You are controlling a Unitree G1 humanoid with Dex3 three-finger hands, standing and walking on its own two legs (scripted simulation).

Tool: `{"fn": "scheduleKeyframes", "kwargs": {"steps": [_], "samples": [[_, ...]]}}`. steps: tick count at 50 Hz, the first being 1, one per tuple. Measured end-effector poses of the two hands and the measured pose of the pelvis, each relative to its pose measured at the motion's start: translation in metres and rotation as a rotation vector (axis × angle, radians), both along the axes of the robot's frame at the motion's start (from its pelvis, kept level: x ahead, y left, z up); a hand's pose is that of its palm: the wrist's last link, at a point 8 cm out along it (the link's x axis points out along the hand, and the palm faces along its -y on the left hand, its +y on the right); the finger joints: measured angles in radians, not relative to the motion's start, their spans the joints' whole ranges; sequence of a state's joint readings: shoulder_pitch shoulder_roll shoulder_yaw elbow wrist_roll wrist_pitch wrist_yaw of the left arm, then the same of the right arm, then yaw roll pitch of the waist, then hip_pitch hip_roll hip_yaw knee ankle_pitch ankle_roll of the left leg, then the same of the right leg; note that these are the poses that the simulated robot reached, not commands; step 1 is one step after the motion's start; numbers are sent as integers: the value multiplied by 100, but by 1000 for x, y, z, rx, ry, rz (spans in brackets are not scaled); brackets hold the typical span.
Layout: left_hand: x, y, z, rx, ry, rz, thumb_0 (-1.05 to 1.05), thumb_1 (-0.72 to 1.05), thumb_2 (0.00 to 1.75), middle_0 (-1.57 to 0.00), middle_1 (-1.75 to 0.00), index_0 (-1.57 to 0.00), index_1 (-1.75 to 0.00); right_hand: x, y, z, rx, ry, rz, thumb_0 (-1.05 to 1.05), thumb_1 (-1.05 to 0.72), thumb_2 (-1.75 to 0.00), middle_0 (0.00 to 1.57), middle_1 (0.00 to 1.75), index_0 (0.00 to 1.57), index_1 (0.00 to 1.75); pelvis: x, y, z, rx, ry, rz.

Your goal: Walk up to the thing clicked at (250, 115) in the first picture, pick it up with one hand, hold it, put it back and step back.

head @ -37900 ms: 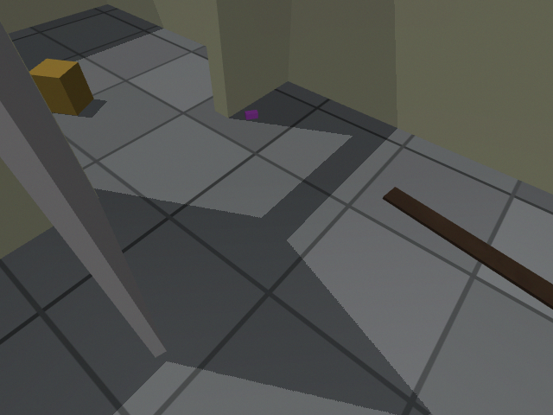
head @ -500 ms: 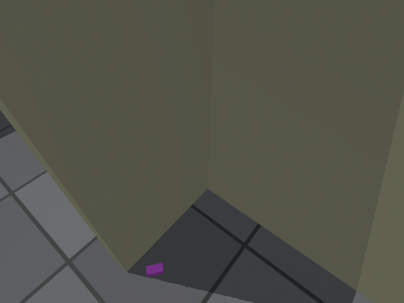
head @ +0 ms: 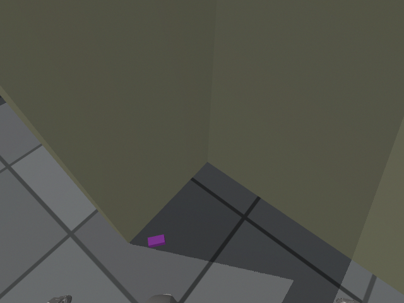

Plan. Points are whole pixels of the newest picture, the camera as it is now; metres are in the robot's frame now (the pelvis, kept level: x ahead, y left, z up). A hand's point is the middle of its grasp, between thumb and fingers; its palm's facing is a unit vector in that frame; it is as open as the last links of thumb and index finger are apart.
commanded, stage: step back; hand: left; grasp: from above
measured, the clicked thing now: (156, 241) +0.45 +0.21 -0.75
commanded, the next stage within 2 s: none
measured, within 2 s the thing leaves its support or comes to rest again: neither
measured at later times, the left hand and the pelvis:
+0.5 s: hand out of the picture +0.03 +0.32 -0.17, palm faces -0.10 -0.92 -0.37, open 7.4 cm; pelvis -0.09 +0.06 -0.01, yaw -4 degrees
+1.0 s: hand out of the picture -0.08 +0.32 -0.16, palm faces -0.02 -0.93 -0.37, open 7.4 cm; pelvis -0.23 +0.06 -0.02, yaw +0 degrees
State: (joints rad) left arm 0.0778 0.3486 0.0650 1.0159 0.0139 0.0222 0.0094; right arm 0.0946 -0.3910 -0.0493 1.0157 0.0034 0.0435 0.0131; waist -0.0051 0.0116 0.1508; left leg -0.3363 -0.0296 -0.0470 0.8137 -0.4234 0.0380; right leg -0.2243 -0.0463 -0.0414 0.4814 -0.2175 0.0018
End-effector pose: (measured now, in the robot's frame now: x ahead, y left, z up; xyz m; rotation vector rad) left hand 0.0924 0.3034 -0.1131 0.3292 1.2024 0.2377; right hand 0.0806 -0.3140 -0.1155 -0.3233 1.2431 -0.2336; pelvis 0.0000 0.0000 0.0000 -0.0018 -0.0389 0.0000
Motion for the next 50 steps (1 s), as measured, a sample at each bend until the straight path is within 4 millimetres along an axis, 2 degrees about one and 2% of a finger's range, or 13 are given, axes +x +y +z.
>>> {"fn": "scheduleKeyframes", "kwargs": {"steps": [7,12,20,27,33,38,44,50], "samples": [[22,39,-21,-6,-86,-45,1,90,90,-20,-30,-21,-30,-39,20,1,-85,50,16,0,-91,-90,20,30,21,30,-21,35,-19,-8,14,20],[16,50,-23,-21,-82,-43,1,91,90,-20,-30,-21,-30,-66,46,11,-81,81,14,1,-91,-90,20,30,21,30,-37,48,-10,-25,19,14],[-32,58,-23,-22,1,-83,1,91,90,-20,-30,-21,-30,-73,68,12,-67,-39,-13,1,-91,-90,21,30,21,30,-62,63,-7,-19,13,-43],[-72,58,-18,8,19,-110,1,91,90,-20,-30,-21,-30,-94,66,-1,-33,-117,-13,0,-90,-90,21,30,21,30,-98,59,-15,-7,-1,-84],[-118,47,-7,29,-6,-112,1,91,90,-20,-30,-21,-30,-126,46,-13,-12,-136,-27,1,-90,-90,21,30,21,30,-134,46,-20,-22,-10,-92],[-156,41,7,33,-7,-88,1,90,90,-20,-30,-21,-30,-160,37,-4,-12,-94,-27,1,-91,-90,21,30,21,30,-156,42,-8,24,-3,-85],[-169,43,10,32,-80,-91,1,90,90,-21,-31,-21,-30,-206,35,0,-50,-23,7,1,-91,-90,21,30,21,30,-187,47,-7,20,13,-41],[-184,55,-8,-6,-145,-81,1,90,90,-21,-30,-21,-30,-243,52,-1,-75,-3,47,1,-91,-90,20,30,21,30,-226,59,-19,26,-6,-6]]}}
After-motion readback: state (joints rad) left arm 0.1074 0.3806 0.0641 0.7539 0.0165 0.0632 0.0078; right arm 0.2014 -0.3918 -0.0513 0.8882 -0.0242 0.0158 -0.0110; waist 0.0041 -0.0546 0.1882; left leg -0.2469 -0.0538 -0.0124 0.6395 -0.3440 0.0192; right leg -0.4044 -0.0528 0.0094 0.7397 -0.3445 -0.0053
